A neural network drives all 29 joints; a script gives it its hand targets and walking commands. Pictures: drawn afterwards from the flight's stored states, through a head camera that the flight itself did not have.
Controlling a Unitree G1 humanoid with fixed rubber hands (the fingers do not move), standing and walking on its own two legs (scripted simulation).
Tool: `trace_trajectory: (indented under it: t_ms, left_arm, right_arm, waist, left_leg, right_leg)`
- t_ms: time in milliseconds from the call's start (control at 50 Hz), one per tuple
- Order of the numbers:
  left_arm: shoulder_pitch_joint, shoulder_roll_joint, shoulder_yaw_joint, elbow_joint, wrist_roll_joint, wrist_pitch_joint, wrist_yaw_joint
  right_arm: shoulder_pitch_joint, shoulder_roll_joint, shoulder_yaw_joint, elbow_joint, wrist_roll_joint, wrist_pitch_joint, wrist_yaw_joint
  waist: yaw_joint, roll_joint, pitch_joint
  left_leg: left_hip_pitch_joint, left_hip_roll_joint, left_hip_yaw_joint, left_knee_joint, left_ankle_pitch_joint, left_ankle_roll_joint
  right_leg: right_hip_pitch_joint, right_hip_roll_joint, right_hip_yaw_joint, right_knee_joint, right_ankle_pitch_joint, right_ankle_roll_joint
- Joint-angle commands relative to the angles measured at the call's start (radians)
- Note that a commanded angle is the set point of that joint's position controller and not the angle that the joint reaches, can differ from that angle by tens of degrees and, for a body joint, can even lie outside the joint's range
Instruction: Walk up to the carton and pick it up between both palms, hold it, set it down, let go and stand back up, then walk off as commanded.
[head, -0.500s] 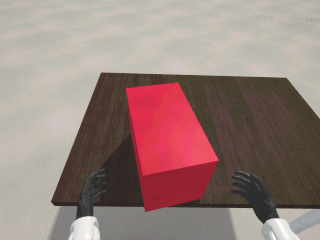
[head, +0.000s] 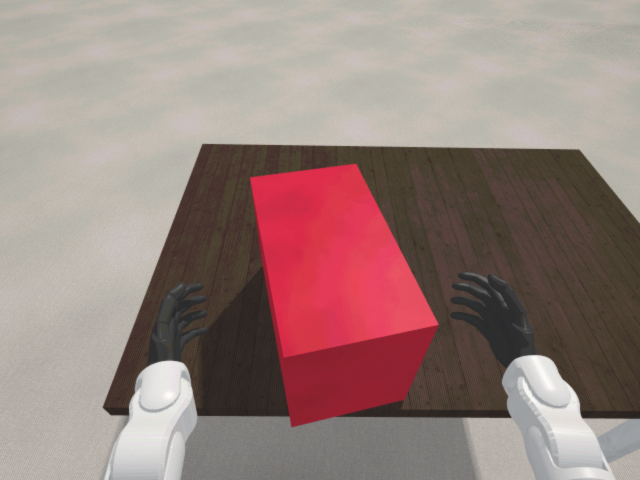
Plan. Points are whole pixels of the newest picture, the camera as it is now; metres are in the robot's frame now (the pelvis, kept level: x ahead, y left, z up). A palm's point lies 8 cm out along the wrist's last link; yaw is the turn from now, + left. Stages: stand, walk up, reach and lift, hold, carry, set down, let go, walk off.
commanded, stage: reach and lift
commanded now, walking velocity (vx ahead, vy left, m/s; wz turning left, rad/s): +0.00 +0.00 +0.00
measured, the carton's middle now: (325, 286) +0.41 -0.01 -0.01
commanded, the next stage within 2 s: none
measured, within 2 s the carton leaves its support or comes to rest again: neither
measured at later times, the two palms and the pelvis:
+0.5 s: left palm (164, 288) +0.32 +0.19 +0.11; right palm (486, 258) +0.36 -0.20 +0.12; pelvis +0.00 +0.00 +0.00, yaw +0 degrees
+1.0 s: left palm (162, 238) +0.37 +0.19 +0.15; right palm (462, 202) +0.42 -0.18 +0.15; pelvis +0.00 +0.00 +0.00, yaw +0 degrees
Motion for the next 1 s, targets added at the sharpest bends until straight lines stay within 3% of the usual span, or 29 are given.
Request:
trace_trajectory:
  t_ms: [0, 100, 180, 280, 340, 460, 540, 600, 780, 820, 920, 980]
  left_arm:
    - [-0.28, 0.023, 0.035, -0.202, -0.031, 0.039, -0.006]
    - [-0.322, 0.021, 0.067, -0.166, -0.018, 0.115, -0.01]
    - [-0.452, 0.044, 0.102, -0.114, -0.017, 0.171, -0.014]
    - [-0.539, 0.049, 0.117, -0.055, -0.025, 0.209, -0.017]
    - [-0.599, 0.049, 0.122, -0.005, -0.023, 0.224, -0.019]
    - [-0.669, 0.052, 0.138, 0.018, 0.0, 0.234, -0.018]
    - [-0.715, 0.059, 0.159, 0.036, 0.001, 0.225, -0.019]
    - [-0.774, 0.069, 0.163, 0.056, -0.007, 0.218, -0.02]
    - [-0.926, 0.092, 0.184, 0.187, -0.002, 0.207, -0.013]
    - [-0.976, 0.093, 0.184, 0.228, 0.003, 0.204, -0.01]
    - [-1.043, 0.121, 0.195, 0.257, 0.001, 0.189, 0.0]
    - [-1.067, 0.129, 0.201, 0.344, 0.006, 0.184, -0.002]
  right_arm:
    - [-0.364, -0.191, 0.05, -0.143, 0.049, 0.017, -0.024]
    - [-0.427, -0.183, 0.069, -0.06, 0.056, 0.08, -0.03]
    - [-0.578, -0.183, 0.083, 0.0, 0.062, 0.133, -0.032]
    - [-0.685, -0.189, 0.06, 0.029, 0.052, 0.154, -0.032]
    - [-0.744, -0.198, 0.051, 0.107, 0.045, 0.169, -0.028]
    - [-0.828, -0.218, 0.061, 0.186, 0.057, 0.174, -0.028]
    - [-0.893, -0.215, 0.079, 0.21, 0.062, 0.159, -0.031]
    - [-0.964, -0.214, 0.08, 0.205, 0.066, 0.152, -0.03]
    - [-1.118, -0.223, 0.088, 0.391, 0.062, 0.166, -0.015]
    - [-1.157, -0.229, 0.077, 0.443, 0.053, 0.166, -0.015]
    - [-1.232, -0.23, 0.095, 0.492, 0.063, 0.165, -0.008]
    - [-1.258, -0.226, 0.103, 0.56, 0.062, 0.172, -0.004]
  waist:
    - [0.102, -0.03, -0.21]
    - [0.109, -0.031, -0.21]
    - [0.132, -0.045, -0.196]
    - [0.124, -0.057, -0.243]
    - [0.12, -0.052, -0.24]
    - [0.128, -0.024, -0.295]
    - [0.14, -0.036, -0.335]
    - [0.147, -0.035, -0.369]
    - [0.163, -0.023, -0.356]
    - [0.145, -0.019, -0.364]
    - [0.166, -0.014, -0.387]
    - [0.163, -0.024, -0.374]
  left_leg:
    - [-0.013, -0.023, 0.027, -0.125, 0.302, -0.033]
    - [-0.011, -0.02, 0.022, -0.134, 0.287, -0.028]
    - [-0.063, -0.019, 0.026, -0.154, 0.217, -0.019]
    - [-0.078, -0.022, 0.025, -0.153, 0.19, -0.013]
    - [-0.09, -0.019, 0.024, -0.158, 0.165, -0.016]
    - [-0.061, -0.019, 0.019, -0.133, 0.265, -0.034]
    - [-0.063, -0.023, 0.023, -0.114, 0.331, -0.034]
    - [-0.068, -0.025, 0.022, -0.108, 0.336, -0.033]
    - [-0.089, -0.018, 0.027, -0.12, 0.303, -0.036]
    - [-0.085, -0.018, 0.024, -0.118, 0.294, -0.039]
    - [-0.095, -0.016, 0.03, -0.116, 0.314, -0.043]
    - [-0.123, -0.017, 0.033, -0.116, 0.299, -0.036]
  right_leg:
    - [0.148, 0.036, 0.035, -0.071, 0.121, -0.041]
    - [0.141, 0.038, 0.033, -0.072, 0.123, -0.038]
    - [0.136, 0.034, 0.037, -0.074, 0.08, -0.035]
    - [0.145, 0.034, 0.03, -0.07, 0.083, -0.03]
    - [0.135, 0.036, 0.021, -0.067, 0.066, -0.029]
    - [0.156, 0.047, 0.01, -0.06, 0.151, -0.029]
    - [0.173, 0.05, 0.011, -0.054, 0.21, -0.023]
    - [0.175, 0.049, 0.011, -0.05, 0.212, -0.019]
    - [0.157, 0.048, 0.01, -0.062, 0.175, -0.025]
    - [0.155, 0.048, 0.006, -0.062, 0.174, -0.025]
    - [0.166, 0.05, 0.002, -0.059, 0.188, -0.023]
    - [0.173, 0.044, 0.005, -0.061, 0.184, -0.019]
